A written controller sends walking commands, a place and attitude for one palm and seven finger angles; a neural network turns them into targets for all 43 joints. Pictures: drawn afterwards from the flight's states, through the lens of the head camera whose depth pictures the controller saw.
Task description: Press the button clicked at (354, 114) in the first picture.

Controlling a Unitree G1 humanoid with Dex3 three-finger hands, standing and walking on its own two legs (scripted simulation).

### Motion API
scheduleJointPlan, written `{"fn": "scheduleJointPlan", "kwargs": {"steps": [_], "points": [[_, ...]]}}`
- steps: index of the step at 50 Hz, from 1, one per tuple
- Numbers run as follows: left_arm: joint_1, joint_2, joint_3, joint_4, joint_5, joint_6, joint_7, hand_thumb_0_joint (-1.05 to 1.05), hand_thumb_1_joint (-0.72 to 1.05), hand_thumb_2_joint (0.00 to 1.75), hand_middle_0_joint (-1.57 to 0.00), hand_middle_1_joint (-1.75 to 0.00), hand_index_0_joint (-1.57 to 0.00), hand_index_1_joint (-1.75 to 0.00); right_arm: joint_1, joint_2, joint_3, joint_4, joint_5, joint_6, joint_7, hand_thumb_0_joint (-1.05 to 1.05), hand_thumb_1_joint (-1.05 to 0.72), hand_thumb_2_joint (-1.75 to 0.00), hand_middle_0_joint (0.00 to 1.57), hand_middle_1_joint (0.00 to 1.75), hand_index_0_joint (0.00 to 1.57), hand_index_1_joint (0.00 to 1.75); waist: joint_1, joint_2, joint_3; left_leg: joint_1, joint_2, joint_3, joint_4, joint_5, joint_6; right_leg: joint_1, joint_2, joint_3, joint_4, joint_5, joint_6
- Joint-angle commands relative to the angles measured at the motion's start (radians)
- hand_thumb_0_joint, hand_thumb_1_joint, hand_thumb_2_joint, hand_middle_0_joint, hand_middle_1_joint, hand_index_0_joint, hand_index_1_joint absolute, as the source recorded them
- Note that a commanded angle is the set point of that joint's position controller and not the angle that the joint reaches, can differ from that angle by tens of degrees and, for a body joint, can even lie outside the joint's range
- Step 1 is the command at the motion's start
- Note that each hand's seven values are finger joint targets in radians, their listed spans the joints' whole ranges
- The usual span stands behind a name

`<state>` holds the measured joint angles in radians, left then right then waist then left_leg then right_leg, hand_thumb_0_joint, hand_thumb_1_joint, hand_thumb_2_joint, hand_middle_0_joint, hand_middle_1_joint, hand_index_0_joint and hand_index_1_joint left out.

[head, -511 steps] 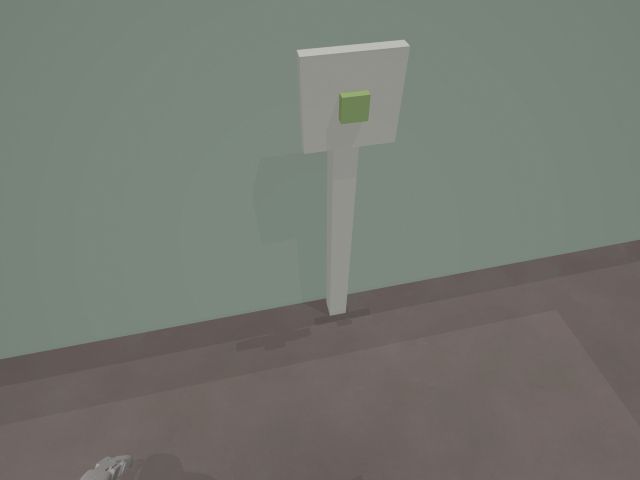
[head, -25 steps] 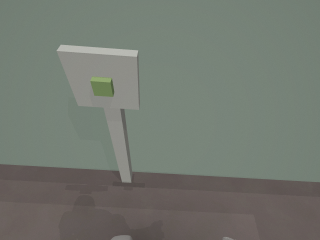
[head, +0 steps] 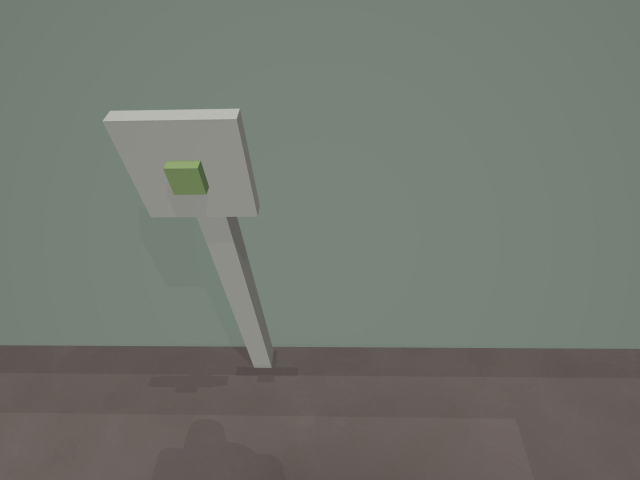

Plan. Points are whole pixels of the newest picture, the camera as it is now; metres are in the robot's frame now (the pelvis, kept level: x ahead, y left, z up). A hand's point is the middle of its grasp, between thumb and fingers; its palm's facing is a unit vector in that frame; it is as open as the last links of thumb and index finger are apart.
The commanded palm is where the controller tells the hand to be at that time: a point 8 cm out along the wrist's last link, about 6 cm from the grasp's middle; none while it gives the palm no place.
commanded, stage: come to a stop and stand still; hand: left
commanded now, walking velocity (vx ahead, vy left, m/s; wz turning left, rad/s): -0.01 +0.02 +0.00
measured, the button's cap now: (187, 176) +0.54 +0.27 +0.07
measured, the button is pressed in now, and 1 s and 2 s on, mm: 0 0 0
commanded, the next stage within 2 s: look again from close up in 1.60 s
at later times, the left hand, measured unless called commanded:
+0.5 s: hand out of the picture +0.01 +0.26 -0.18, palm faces +0.01 -0.97 -0.25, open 7.4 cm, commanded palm none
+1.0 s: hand out of the picture +0.03 +0.21 -0.18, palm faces +0.00 -0.97 -0.22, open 7.3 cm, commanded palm none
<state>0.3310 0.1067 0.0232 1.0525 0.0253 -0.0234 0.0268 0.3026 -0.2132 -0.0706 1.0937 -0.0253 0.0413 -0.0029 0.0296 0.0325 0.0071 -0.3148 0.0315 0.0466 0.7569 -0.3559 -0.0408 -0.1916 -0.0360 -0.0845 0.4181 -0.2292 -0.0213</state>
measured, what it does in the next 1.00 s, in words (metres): steps on the spot: left foot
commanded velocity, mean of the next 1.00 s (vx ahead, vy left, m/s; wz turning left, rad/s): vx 0.00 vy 0.00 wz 0.00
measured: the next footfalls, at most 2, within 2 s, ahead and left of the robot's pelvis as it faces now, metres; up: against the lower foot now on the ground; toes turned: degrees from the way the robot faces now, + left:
left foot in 0.12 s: +0.02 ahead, +0.14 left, +0.00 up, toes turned +4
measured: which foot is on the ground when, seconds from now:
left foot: up 0.00-0.10, down 0.12-1.00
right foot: down 0.00-1.00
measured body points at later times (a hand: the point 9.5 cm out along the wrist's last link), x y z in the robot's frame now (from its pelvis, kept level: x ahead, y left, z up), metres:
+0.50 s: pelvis +0.00 +0.07 -0.01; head +0.01 +0.06 +0.44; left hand +0.01 +0.31 -0.16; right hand +0.01 -0.15 -0.17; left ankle -0.02 +0.14 -0.74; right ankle +0.00 -0.10 -0.74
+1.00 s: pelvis +0.02 +0.03 -0.01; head +0.05 +0.01 +0.44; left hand +0.03 +0.26 -0.16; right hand +0.02 -0.19 -0.18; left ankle -0.02 +0.14 -0.74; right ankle +0.00 -0.10 -0.74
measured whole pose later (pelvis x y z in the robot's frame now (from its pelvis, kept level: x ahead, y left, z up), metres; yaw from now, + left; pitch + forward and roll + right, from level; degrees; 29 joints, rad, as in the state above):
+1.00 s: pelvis +0.02 +0.03 -0.01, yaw -1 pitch +0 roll +1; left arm 0.25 0.15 -0.01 1.11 0.01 -0.01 0.03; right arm 0.27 -0.16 0.01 1.10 -0.02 -0.02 -0.03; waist 0.00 0.02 0.06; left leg -0.13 0.00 0.09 0.46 -0.33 0.01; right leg -0.21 -0.05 -0.01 0.53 -0.32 0.02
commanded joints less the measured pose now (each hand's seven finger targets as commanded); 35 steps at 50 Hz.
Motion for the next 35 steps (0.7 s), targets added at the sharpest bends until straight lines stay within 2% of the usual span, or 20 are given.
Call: {"fn": "scheduleJointPlan", "kwargs": {"steps": [1,2,3,4,5,6,7,8,9,10,11,12,13,15,16,22,28,35], "points": [[0.098,0.198,0.051,0.008,0.004,-0.007,0.021,0.0,0.9,0.9,-0.2,-0.3,-0.2,-0.3,-0.061,0.003,0.018,-0.083,0.016,-0.039,-0.012,0.0,-0.9,-0.9,0.2,0.3,0.2,0.3,0.04,-0.185,-0.014,-0.069,0.013,-0.016,-0.191,-0.065,0.002,0.179,-0.294,0.26,-0.082,0.392,-0.15],[0.074,0.193,0.047,0.014,0.0,-0.005,0.021,0.0,0.9,0.9,-0.2,-0.3,-0.2,-0.3,-0.023,0.013,0.022,-0.065,0.019,-0.041,-0.017,0.0,-0.9,-0.9,0.2,0.3,0.2,0.3,0.021,-0.184,-0.03,0.016,0.004,-0.007,-0.283,0.001,0.004,0.147,-0.266,0.226,-0.055,0.405,-0.129],[0.04,0.183,0.043,0.016,-0.008,-0.002,0.021,0.0,0.9,0.9,-0.2,-0.3,-0.2,-0.3,0.028,0.02,0.026,-0.038,0.021,-0.046,-0.021,0.0,-0.9,-0.9,0.2,0.3,0.2,0.3,-0.007,-0.183,-0.041,0.136,-0.003,0.003,-0.386,0.124,0.009,0.075,-0.229,0.189,-0.032,0.351,-0.094],[0.021,0.158,0.037,0.014,-0.014,0.001,0.018,0.0,0.9,0.9,-0.2,-0.3,-0.2,-0.3,0.061,0.008,0.027,-0.019,0.022,-0.055,-0.023,0.0,-0.9,-0.9,0.2,0.3,0.2,0.3,-0.015,-0.146,-0.041,0.225,0.018,-0.019,-0.427,0.21,0.021,0.008,-0.169,0.151,0.007,0.279,-0.055],[0.028,0.123,0.027,0.014,-0.018,0.005,0.016,0.0,0.9,0.9,-0.2,-0.3,-0.2,-0.3,0.082,-0.021,0.025,-0.01,0.017,-0.064,-0.029,0.0,-0.9,-0.9,0.2,0.3,0.2,0.3,-0.018,-0.043,-0.066,0.289,0.089,-0.076,-0.407,0.34,0.048,-0.053,-0.113,0.103,0.044,0.19,-0.018],[0.077,0.15,0.01,0.052,-0.007,-0.018,0.053,0.0,0.9,0.9,-0.2,-0.3,-0.2,-0.3,-0.033,-0.081,0.026,-0.086,0.016,-0.056,-0.017,0.0,-0.9,-0.9,0.2,0.3,0.2,0.3,0.002,-0.011,0.05,0.058,0.101,-0.013,-0.188,0.224,0.028,-0.01,-0.126,0.124,-0.009,0.252,-0.011],[0.038,0.208,0.025,-0.004,0.0,-0.026,0.041,0.0,0.9,0.9,-0.2,-0.3,-0.2,-0.3,0.032,-0.019,0.036,-0.119,0.006,-0.039,-0.007,0.0,-0.9,-0.9,0.2,0.3,0.2,0.3,-0.04,-0.049,0.005,0.064,0.039,-0.001,-0.176,-0.022,0.035,-0.084,-0.195,0.212,-0.09,-0.054,-0.045],[-0.003,0.209,0.018,-0.013,0.005,-0.013,0.031,0.0,0.9,0.9,-0.2,-0.3,-0.2,-0.3,0.016,0.011,0.043,-0.11,0.002,-0.042,-0.005,0.0,-0.9,-0.9,0.2,0.3,0.2,0.3,-0.048,0.025,0.092,0.081,0.018,-0.008,-0.224,-0.03,0.034,-0.2,-0.203,0.199,-0.101,-0.285,-0.06],[-0.016,0.195,0.019,-0.017,0.009,-0.008,0.03,0.0,0.9,0.9,-0.2,-0.3,-0.2,-0.3,0.057,0.002,0.049,-0.103,-0.007,-0.05,0.001,0.0,-0.9,-0.9,0.2,0.3,0.2,0.3,-0.059,0.102,0.088,0.08,0.029,-0.033,-0.262,0.028,0.04,-0.205,-0.147,0.135,-0.016,-0.267,-0.051],[-0.012,0.17,0.012,-0.019,0.007,0.0,0.026,0.0,0.9,0.9,-0.2,-0.3,-0.2,-0.3,0.087,-0.015,0.05,-0.107,-0.004,-0.06,0.0,0.0,-0.9,-0.9,0.2,0.3,0.2,0.3,-0.059,0.162,0.089,0.019,0.069,-0.102,-0.341,0.043,0.059,-0.167,-0.072,0.069,0.074,-0.232,-0.027],[0.013,0.141,0.001,-0.017,0.004,0.006,0.021,0.0,0.9,0.9,-0.2,-0.3,-0.2,-0.3,0.082,-0.048,0.048,-0.114,-0.001,-0.067,-0.005,0.0,-0.9,-0.9,0.2,0.3,0.2,0.3,-0.046,0.235,0.066,-0.019,0.12,-0.175,-0.43,0.044,0.084,-0.106,-0.021,0.021,0.153,-0.181,-0.01],[0.03,0.124,-0.006,-0.012,0.004,0.008,0.017,0.0,0.9,0.9,-0.2,-0.3,-0.2,-0.3,0.053,-0.061,0.048,-0.124,0.004,-0.069,-0.014,0.0,-0.9,-0.9,0.2,0.3,0.2,0.3,-0.025,0.219,0.079,-0.03,0.14,-0.202,-0.463,0.083,0.106,-0.088,-0.008,0.008,0.169,-0.154,-0.004],[0.038,0.112,-0.011,-0.003,0.004,0.009,0.014,0.0,0.9,0.9,-0.2,-0.3,-0.2,-0.3,0.037,-0.063,0.05,-0.131,0.006,-0.071,-0.02,0.0,-0.9,-0.9,0.2,0.3,0.2,0.3,-0.015,0.153,0.082,-0.022,0.139,-0.191,-0.451,0.133,0.116,-0.078,-0.011,0.013,0.158,-0.124,-0.005],[0.032,0.109,-0.016,0.009,-0.001,0.005,0.008,0.0,0.9,0.9,-0.2,-0.3,-0.2,-0.3,0.035,-0.054,0.057,-0.136,0.007,-0.077,-0.025,0.0,-0.9,-0.9,0.2,0.3,0.2,0.3,-0.011,0.029,0.067,0.005,0.113,-0.159,-0.41,0.226,0.115,-0.053,-0.022,0.042,0.122,-0.053,-0.007],[0.031,0.109,-0.018,0.014,-0.004,0.005,0.008,0.0,0.9,0.9,-0.2,-0.3,-0.2,-0.3,0.043,-0.056,0.059,-0.132,0.007,-0.08,-0.027,0.0,-0.9,-0.9,0.2,0.3,0.2,0.3,-0.013,0.001,0.061,0.027,0.106,-0.15,-0.41,0.254,0.109,-0.049,-0.026,0.06,0.111,-0.028,-0.009],[0.012,0.13,-0.02,0.015,-0.008,0.016,0.01,0.0,0.9,0.9,-0.2,-0.3,-0.2,-0.3,0.059,-0.072,0.064,-0.1,0.007,-0.08,-0.03,0.0,-0.9,-0.9,0.2,0.3,0.2,0.3,-0.016,-0.014,0.091,0.06,0.098,-0.142,-0.447,0.265,0.096,-0.054,-0.04,0.082,0.098,-0.007,-0.002],[-0.001,0.143,-0.016,0.015,-0.01,0.015,0.011,0.0,0.9,0.9,-0.2,-0.3,-0.2,-0.3,0.064,-0.068,0.067,-0.073,0.007,-0.085,-0.032,0.0,-0.9,-0.9,0.2,0.3,0.2,0.3,-0.018,-0.013,0.046,0.123,0.088,-0.108,-0.424,0.38,0.093,-0.03,-0.052,0.094,0.095,0.064,-0.001],[-0.014,0.148,-0.013,0.019,-0.011,0.014,0.012,0.0,0.9,0.9,-0.2,-0.3,-0.2,-0.3,0.06,-0.061,0.065,-0.046,0.008,-0.084,-0.035,0.0,-0.9,-0.9,0.2,0.3,0.2,0.3,-0.02,-0.006,0.026,0.159,0.079,-0.078,-0.388,0.439,0.092,-0.011,-0.061,0.1,0.089,0.138,0.0]]}}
